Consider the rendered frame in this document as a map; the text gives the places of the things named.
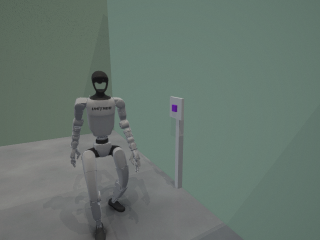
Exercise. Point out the panel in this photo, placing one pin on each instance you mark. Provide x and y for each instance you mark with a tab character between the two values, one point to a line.
179	137

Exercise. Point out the left robot forearm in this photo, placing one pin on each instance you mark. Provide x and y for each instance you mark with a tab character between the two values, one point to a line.
130	139

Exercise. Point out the right robot hand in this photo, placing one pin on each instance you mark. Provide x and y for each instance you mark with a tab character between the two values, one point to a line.
74	151

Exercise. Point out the left robot shin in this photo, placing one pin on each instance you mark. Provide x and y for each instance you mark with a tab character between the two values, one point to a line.
117	193

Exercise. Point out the left robot hand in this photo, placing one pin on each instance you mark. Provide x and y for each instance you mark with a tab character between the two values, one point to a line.
135	155

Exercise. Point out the right robot forearm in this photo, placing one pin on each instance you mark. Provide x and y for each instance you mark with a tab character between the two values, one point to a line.
75	135

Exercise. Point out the left robot upper arm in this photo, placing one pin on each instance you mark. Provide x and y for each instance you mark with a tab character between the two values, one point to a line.
120	104

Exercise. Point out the button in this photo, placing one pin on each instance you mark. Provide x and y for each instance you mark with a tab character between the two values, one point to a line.
174	108

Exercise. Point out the right robot upper arm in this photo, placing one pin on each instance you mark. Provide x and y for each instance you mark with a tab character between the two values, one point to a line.
79	106

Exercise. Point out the humanoid robot torso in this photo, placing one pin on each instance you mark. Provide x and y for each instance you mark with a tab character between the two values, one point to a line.
101	121

